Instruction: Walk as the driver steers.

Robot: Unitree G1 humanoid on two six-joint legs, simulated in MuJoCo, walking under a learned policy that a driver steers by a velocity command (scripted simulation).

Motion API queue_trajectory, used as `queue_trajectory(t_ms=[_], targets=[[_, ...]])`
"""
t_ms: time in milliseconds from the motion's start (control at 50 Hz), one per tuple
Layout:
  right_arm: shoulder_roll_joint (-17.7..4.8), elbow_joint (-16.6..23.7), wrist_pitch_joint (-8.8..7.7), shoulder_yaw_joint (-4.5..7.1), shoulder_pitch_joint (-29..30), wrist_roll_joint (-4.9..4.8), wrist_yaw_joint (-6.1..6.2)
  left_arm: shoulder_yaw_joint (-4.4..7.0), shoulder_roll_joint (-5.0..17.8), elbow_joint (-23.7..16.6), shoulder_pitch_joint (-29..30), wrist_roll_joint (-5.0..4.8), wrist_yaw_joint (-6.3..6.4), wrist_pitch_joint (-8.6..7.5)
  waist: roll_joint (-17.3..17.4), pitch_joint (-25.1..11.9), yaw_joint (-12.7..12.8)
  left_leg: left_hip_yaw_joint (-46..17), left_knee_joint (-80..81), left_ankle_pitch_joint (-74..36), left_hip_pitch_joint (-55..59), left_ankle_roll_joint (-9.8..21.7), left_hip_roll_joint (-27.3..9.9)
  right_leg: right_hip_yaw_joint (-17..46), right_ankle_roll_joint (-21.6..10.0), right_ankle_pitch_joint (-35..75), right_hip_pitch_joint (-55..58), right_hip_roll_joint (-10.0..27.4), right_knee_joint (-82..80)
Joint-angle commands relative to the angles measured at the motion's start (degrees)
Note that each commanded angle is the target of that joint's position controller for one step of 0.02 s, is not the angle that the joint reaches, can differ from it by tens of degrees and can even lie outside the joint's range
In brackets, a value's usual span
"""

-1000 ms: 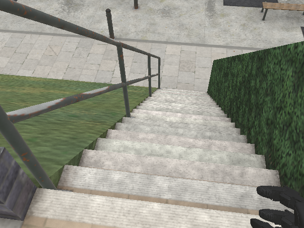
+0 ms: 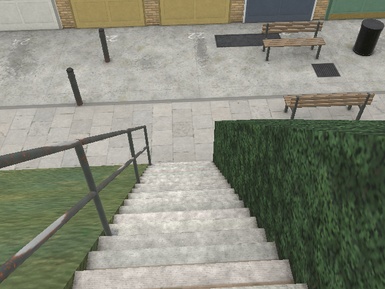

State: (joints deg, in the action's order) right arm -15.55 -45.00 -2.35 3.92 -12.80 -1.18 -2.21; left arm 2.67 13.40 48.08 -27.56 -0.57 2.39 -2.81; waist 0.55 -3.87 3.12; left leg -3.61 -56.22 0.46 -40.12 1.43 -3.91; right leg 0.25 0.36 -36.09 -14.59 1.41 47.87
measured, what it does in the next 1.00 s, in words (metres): goes down: left foot 0.21 m lower, then right foot 0.21 m lower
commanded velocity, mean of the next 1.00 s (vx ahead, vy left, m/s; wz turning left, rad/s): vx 0.50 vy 0.00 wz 0.00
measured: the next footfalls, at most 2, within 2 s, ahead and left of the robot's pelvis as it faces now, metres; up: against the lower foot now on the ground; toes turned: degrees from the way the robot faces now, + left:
left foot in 0.18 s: +0.17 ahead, +0.20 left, -0.21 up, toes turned +3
right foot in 0.70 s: +0.43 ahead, +0.01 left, -0.42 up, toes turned +2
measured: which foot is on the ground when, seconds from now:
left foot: up 0.00-0.16, down 0.18-0.68, up 0.70-1.00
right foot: down 0.00-0.16, up 0.18-0.68, down 0.70-1.00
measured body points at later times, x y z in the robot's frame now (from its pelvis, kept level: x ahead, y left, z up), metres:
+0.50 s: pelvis +0.23 +0.13 -0.23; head +0.21 +0.15 +0.22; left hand +0.38 +0.35 -0.35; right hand +0.11 -0.07 -0.37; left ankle +0.13 +0.20 -0.90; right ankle +0.45 -0.04 -0.87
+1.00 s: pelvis +0.47 +0.13 -0.45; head +0.46 +0.12 +0.00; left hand +0.35 +0.32 -0.59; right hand +0.63 -0.10 -0.56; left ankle +0.67 +0.32 -1.10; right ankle +0.39 +0.01 -1.11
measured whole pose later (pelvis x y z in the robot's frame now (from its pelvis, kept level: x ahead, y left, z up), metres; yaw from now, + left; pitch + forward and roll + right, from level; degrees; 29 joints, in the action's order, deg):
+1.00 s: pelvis +0.47 +0.13 -0.45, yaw +2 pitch -1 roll -2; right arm -10.8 -44.1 -0.3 2.7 -10.4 0.1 -0.2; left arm -0.8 5.4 60.7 -33.0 -1.2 4.1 -2.6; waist 3.2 -1.5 2.7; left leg -8.8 -51.2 -28.3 -45.8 -1.8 -4.1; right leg -1.1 -1.6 -40.1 -18.8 -2.5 59.4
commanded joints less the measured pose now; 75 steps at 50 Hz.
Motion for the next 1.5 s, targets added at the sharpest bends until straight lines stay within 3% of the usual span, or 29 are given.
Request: queue_trajectory(t_ms=[20, 80, 140, 160, 200, 220, 260, 340, 460, 640, 680, 700, 720, 740, 800, 820, 860, 880, 980, 1080, 1120, 1160, 1200, 1240, 1260, 1320, 1340, 1420, 1500], targets=[[-4.2, 7.2, -2.39, 0.33, 10.8, 0.45, -1.91, 2.74, 10.2, -0.8, -7.5, 0.25, 2.66, 0.25, -3.1, 8.0, 4.0, -4.9, 14.3, -17.5, -20.1, 0.1, -3.9, 17.5, -11.6, 18.8, 9.4, 14.2, 0.4], [-0.5, 3.2, -0.36, -0.18, 2.4, 0.37, -1.74, 2.63, 9.3, -1.1, -0.4, -0.29, 2.18, 0.21, -5.6, 4.6, -0.4, 5.3, 14.9, -38.0, 26.3, -1.7, 4.3, 3.7, -6.4, 6.8, -24.1, 7.5, 2.3], [-9.5, -8.4, 3.35, 4.19, -30.8, 0.84, 0.86, 3.71, 11.6, -2.3, 15.2, -1.06, -0.52, 0.24, -8.2, -2.7, -19.0, 7.0, 16.7, -30.4, 46.8, 0.0, 0.4, 2.1, 2.9, 26.2, -19.4, 7.2, 32.6], [-10.1, -10.3, 2.77, 4.41, -36.7, 2.85, 1.22, 3.77, 10.0, -1.4, 17.4, -1.65, 0.15, -0.21, 4.1, 1.8, -24.8, 7.9, 34.2, -30.5, 45.6, 3.4, -1.3, -0.3, 6.0, 17.2, -18.0, -1.7, 59.2], [-8.1, -9.0, -0.04, -0.41, -26.6, 4.16, -0.23, 2.32, -2.7, 1.5, -5.6, -2.03, 0.64, -0.94, 26.6, 4.2, -5.0, -7.0, 14.0, -77.9, 51.0, 3.5, -12.7, 14.5, 3.1, -15.7, -41.9, -10.4, 87.3], [-6.1, -11.1, -0.03, -0.26, -28.0, 2.25, -1.24, 2.39, -1.2, 1.9, -8.7, -2.26, 0.43, -0.97, 28.8, 2.0, -4.4, -8.7, 14.2, -76.1, 49.3, 2.4, -13.2, 13.9, 2.5, -12.5, -44.9, -8.9, 80.8], [-3.7, -11.3, -0.22, -0.92, -22.1, 0.78, -2.58, 2.14, 0.8, 1.5, -3.2, -4.00, 1.62, -0.27, 5.1, 2.2, -1.4, -12.7, 18.1, -37.6, 36.1, 6.2, -14.5, 10.0, -2.1, 3.2, -46.9, -2.9, 70.6], [-0.6, -11.5, -1.31, -2.98, -15.4, 5.15, 1.57, 0.86, 2.3, -4.6, 10.6, -1.92, 1.18, 2.16, 3.5, 10.1, 0.9, -21.5, 23.4, -13.1, 14.9, 8.3, -15.3, 13.9, -3.2, 26.9, -49.6, 2.2, 39.9], [0.7, -12.4, -2.17, -3.34, -19.8, -0.07, 6.97, 1.04, 2.1, -7.2, 19.4, 1.12, -3.16, 1.77, 0.6, 10.2, -1.6, -9.3, 14.8, 13.1, 15.7, 6.1, -3.4, 7.7, -1.5, 69.1, -36.5, 3.0, 1.0], [0.6, -12.8, 0.24, -0.13, -19.5, 0.59, 5.34, 1.33, 2.6, -6.4, 19.4, -0.16, -6.16, 1.90, 3.2, 9.1, -5.9, -12.9, -6.7, 6.3, 26.3, 9.8, -2.0, 3.4, -1.6, 59.4, -23.6, 1.6, -11.4], [-2.0, -11.7, -0.31, 0.47, -5.6, -0.07, 4.15, 4.04, 7.3, 4.6, -12.6, 0.83, -5.91, 1.38, 7.6, -1.0, 10.1, -7.9, -31.6, -19.3, 16.1, 6.8, -1.1, -1.2, -5.4, 60.1, 11.8, 1.5, -14.1], [-0.4, -10.6, -1.52, 0.66, -4.1, -2.31, 4.11, 3.15, 3.2, 6.8, -18.8, 1.04, -5.12, 1.13, -4.2, 2.9, 14.3, 0.1, -60.3, -3.8, 15.3, 3.2, 7.9, -1.2, -11.1, 61.6, 12.2, 6.1, -41.0], [8.0, -11.1, -1.78, -0.23, -12.4, -0.60, 3.44, 0.97, 0.4, 11.0, -20.3, 0.45, -5.78, 0.46, -19.4, 3.0, 8.4, -3.1, -80.9, 51.8, -19.5, 2.0, 17.0, 5.7, -13.6, 83.1, 34.3, 10.9, -8.7], [5.5, -7.0, -2.06, -0.61, -16.0, -1.91, 3.21, -0.59, -1.3, 8.7, -15.1, -0.07, -5.38, 0.66, -25.9, 2.0, 2.9, -9.2, -72.8, 49.5, -26.9, 3.4, 14.8, 12.0, -14.2, 94.3, 33.1, 13.1, -4.4], [4.3, -4.4, 0.54, -0.34, -11.1, -2.26, 4.48, -2.15, -2.6, 8.5, -6.0, 0.68, -6.23, 0.58, 2.1, 2.7, -4.8, -5.5, -54.8, 22.9, -26.4, 4.6, 5.1, 15.0, -13.2, 49.5, 8.2, 13.3, -11.5], [7.7, -1.5, 1.30, -2.01, -11.0, -2.10, 4.44, 0.12, 6.1, 9.4, -2.9, 2.65, -5.07, 0.63, -11.3, 3.7, -7.1, -7.5, -48.9, 21.7, -29.1, 2.2, 2.2, 29.3, -18.3, 42.1, 1.3, 22.0, -15.6], [2.8, 0.9, 3.17, -1.04, -5.0, 0.31, 4.81, -2.77, -0.8, 6.5, 5.9, 4.27, -1.31, 0.40, 0.0, 10.0, -9.2, -5.3, -22.3, 1.9, -12.7, -3.6, -1.1, 21.9, -15.0, 38.4, -21.4, 14.2, -16.7], [4.0, -1.7, 3.47, -0.99, -9.4, 1.03, 4.43, -2.11, 3.2, 6.7, 6.0, 4.50, -0.51, -0.04, -0.4, 6.9, -10.8, -3.3, -25.6, -6.8, -2.3, -4.7, -0.2, 21.4, -14.7, 35.7, -26.8, 12.0, -17.0], [2.7, 4.3, 1.38, -0.99, 5.2, 1.69, 1.21, -1.64, 1.9, 8.3, -1.5, -2.02, 3.41, -0.93, -1.8, 9.0, -2.8, -1.7, 14.8, -39.2, 8.3, -3.7, 1.2, 10.2, -10.7, 10.1, -21.9, 3.7, -4.9], [-0.6, 2.9, 3.68, 0.21, 2.7, 0.29, 0.09, 0.67, 1.5, 8.4, -3.8, -1.46, 1.85, 1.23, -6.9, 10.6, 0.0, -1.4, 14.4, -21.8, 4.8, -2.1, -0.1, 15.9, -11.7, 17.5, -8.7, 7.3, 12.0], [-4.6, -3.4, 3.18, 2.47, -13.5, 1.03, -0.69, 1.70, 2.1, 8.1, 4.1, -0.22, 0.95, 1.38, -8.5, 3.6, -8.1, 1.1, 18.9, -20.6, 26.6, 1.7, -2.2, 14.5, -8.2, 25.6, -13.6, 5.2, 26.7], [-3.5, -9.1, 1.55, 2.23, -29.8, 2.87, 0.39, 2.60, 2.1, 10.0, 4.1, -1.75, 2.17, 0.31, 9.9, 4.7, -16.3, 2.7, 40.3, -34.0, 44.2, 8.1, -6.3, 7.4, -4.5, 14.8, -21.6, -7.1, 72.0], [-1.2, -11.2, 1.46, -0.63, -29.1, 0.71, -1.83, 1.54, -1.5, 5.1, -4.5, -2.49, 0.01, -1.39, 24.9, -0.2, -6.9, -8.8, 11.4, -60.6, 56.0, 9.1, -12.4, 12.4, -3.4, -12.3, -52.7, -10.2, 81.5], [-0.1, -12.0, 2.35, -1.10, -25.0, 1.04, -3.00, 0.89, -1.4, 2.4, 2.2, -4.09, 0.90, 0.44, 4.0, 0.8, -3.9, -14.4, 18.0, -21.2, 40.7, 11.9, -13.7, 7.7, -5.0, 1.4, -53.2, -3.7, 71.3], [-5.8, -12.8, 2.67, 0.34, -21.2, 1.21, -2.20, -0.55, -4.1, -2.4, 7.8, -4.24, 1.27, 1.63, 7.1, 2.5, -1.5, -29.1, 25.3, -8.4, 34.5, 16.6, -19.9, 5.8, -4.0, 2.0, -56.2, -0.3, 68.8], [5.3, -9.6, 1.52, -4.36, -11.5, 4.79, 3.47, -0.78, -1.4, -4.4, 13.8, -1.88, 2.05, 4.13, 0.8, 10.0, 1.2, -18.7, 23.9, -10.1, 12.8, 10.4, -12.4, 13.5, -1.2, 29.1, -47.5, 1.0, 36.4], [5.6, -9.3, 1.39, -4.77, -7.4, 3.63, 4.64, -1.16, -3.3, -4.1, 10.8, 0.82, 1.29, 4.31, 0.9, 7.7, 4.2, -11.8, 21.6, -15.1, 8.8, 7.9, -7.6, 9.6, -0.2, 38.2, -35.2, 3.8, 21.7], [1.9, -10.0, 0.10, -3.31, -14.2, -1.52, 7.78, 0.27, 1.5, -5.2, 14.5, 0.50, -1.73, 3.24, 3.7, 6.4, 0.7, -9.9, 11.8, 2.5, 16.4, 7.5, -4.2, 10.4, 0.6, 67.8, -31.1, 3.3, 6.9], [3.0, -11.0, 1.81, -2.72, -20.8, -0.45, 8.43, -1.42, -3.4, -7.7, 24.1, -1.38, -4.24, 3.68, 1.5, 11.0, -7.4, -6.3, 6.3, 16.4, 11.7, 8.4, -0.5, 4.7, 2.9, 71.8, -16.8, 0.5, -18.3]])
Velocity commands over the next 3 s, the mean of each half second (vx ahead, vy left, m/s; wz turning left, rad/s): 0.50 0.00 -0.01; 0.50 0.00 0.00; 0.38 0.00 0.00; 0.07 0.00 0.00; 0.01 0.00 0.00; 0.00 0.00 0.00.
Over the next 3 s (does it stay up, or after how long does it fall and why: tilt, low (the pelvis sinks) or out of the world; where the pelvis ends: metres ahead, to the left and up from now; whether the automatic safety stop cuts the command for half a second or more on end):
stays up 0.87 0.22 -0.78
